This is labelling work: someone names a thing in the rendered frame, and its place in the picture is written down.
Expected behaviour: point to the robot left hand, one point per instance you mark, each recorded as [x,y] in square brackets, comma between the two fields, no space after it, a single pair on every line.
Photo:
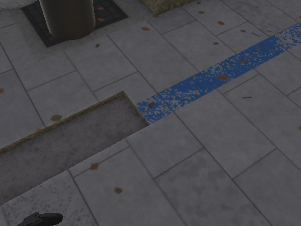
[46,219]

